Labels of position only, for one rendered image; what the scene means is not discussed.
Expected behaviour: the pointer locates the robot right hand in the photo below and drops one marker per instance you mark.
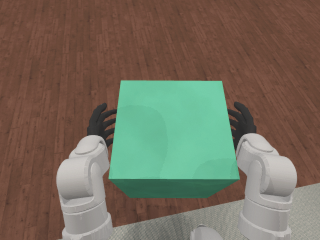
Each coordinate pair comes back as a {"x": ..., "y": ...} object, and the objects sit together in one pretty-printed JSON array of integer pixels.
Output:
[{"x": 243, "y": 125}]

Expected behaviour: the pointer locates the carton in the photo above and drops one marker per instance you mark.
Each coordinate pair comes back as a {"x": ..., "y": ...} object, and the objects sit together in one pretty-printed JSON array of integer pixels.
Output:
[{"x": 172, "y": 139}]

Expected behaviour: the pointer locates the right robot forearm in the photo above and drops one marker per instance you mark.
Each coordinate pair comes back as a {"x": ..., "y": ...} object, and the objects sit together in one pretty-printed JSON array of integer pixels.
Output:
[{"x": 270, "y": 184}]

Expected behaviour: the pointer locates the robot left hand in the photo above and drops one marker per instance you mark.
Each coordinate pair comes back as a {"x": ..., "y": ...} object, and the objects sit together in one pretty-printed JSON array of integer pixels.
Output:
[{"x": 97, "y": 126}]

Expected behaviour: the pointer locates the right robot thigh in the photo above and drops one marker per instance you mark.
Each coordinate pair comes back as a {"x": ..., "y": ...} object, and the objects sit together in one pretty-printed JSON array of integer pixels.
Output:
[{"x": 204, "y": 233}]

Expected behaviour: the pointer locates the left robot forearm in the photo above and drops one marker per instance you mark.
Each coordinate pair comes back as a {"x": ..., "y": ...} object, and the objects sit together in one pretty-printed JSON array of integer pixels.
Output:
[{"x": 81, "y": 191}]

